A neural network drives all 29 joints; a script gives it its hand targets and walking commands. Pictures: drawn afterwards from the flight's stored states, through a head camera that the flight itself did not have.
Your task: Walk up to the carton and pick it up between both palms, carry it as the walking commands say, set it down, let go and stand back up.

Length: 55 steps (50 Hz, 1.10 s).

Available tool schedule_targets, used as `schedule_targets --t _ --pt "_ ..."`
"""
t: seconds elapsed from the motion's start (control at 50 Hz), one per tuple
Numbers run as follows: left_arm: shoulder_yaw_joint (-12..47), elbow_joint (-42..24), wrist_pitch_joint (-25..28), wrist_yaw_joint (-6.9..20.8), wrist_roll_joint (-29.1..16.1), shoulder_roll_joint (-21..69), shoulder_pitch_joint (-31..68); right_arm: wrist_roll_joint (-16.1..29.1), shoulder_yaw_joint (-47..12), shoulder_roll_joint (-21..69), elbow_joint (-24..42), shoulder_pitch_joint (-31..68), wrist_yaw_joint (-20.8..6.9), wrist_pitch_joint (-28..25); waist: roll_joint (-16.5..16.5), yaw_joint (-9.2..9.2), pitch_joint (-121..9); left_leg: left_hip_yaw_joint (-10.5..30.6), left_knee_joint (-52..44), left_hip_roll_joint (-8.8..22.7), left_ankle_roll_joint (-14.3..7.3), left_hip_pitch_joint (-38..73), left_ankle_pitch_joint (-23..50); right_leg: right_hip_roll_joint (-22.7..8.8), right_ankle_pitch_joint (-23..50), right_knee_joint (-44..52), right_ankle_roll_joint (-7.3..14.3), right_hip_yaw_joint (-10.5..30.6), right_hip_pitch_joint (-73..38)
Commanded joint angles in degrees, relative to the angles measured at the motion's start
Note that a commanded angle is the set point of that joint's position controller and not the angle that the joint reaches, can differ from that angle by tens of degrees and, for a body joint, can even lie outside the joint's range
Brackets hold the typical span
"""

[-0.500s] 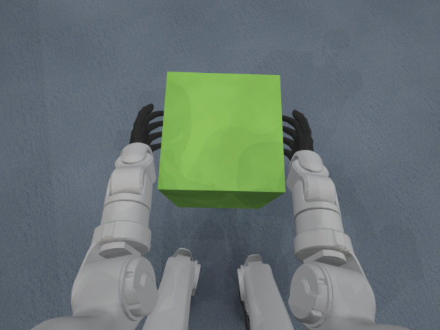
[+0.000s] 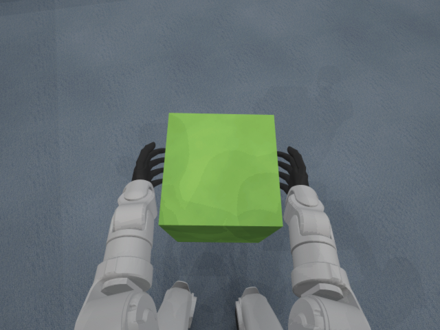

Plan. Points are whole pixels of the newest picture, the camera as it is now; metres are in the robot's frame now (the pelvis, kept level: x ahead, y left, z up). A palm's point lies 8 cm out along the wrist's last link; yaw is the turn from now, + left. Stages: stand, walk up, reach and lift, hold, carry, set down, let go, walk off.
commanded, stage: reach and lift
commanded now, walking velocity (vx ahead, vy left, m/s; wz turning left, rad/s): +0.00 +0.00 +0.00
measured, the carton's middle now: (219, 186) +0.41 +0.01 -0.12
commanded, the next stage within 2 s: none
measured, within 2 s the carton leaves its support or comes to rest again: neither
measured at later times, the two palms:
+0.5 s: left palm (133, 180) +0.36 +0.15 +0.02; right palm (311, 186) +0.36 -0.14 +0.03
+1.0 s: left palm (119, 175) +0.34 +0.15 +0.10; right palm (332, 182) +0.34 -0.14 +0.10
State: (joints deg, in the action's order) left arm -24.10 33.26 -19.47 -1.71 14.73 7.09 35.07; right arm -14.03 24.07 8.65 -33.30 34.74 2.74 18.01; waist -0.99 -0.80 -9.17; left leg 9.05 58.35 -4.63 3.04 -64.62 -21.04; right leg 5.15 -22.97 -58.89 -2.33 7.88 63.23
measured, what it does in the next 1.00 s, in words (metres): rises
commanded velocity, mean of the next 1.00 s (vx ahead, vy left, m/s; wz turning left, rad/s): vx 0.00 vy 0.00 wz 0.00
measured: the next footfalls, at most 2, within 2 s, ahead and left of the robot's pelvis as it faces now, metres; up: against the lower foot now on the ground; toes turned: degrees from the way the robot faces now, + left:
none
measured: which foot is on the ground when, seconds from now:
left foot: down 0.00-1.00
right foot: down 0.00-1.00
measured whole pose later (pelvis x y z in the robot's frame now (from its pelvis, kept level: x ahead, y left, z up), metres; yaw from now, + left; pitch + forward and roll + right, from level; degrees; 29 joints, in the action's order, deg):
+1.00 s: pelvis +0.03 +0.00 +0.08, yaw +0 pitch +3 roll +0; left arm -18.2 23.0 -31.3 -1.6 16.4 10.0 19.9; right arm -16.8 17.7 10.3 -24.8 20.6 0.8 29.6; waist -0.5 -0.4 -2.2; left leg 9.0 26.8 -2.5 1.5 -17.6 -11.7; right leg 2.3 -13.4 -27.0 -1.3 8.7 16.2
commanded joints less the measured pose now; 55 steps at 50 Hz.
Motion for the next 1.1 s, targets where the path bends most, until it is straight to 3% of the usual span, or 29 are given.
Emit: schedule_targets --t 0.0,0.52,1.08 --pt "33.0 2.8 1.4 14.2 -7.6 59.6 31.3 7.0 -33.2 59.1 -3.8 31.3 -14.0 -0.6 1.1 -0.35 -38.5 -7.8 -7.3 -3.4 -0.7 27.9 18.6 3.0 18.3 8.8 0.7 -6.5 -20.8" --pt "37.0 -4.0 -1.9 15.2 -7.0 60.1 20.7 5.6 -35.8 58.6 0.9 20.9 -16.1 2.4 1.1 0.20 -27.4 -6.7 -24.0 -2.1 -1.0 45.4 22.9 1.6 22.8 25.4 1.0 -5.4 -39.9" --pt "40.8 -11.8 -13.9 14.9 -12.6 58.7 14.6 10.6 -40.0 58.1 8.9 13.9 -15.8 14.6 1.2 0.21 -9.6 -5.8 -36.2 -1.0 -1.1 61.5 21.0 0.6 20.4 37.4 1.4 -4.5 -56.8"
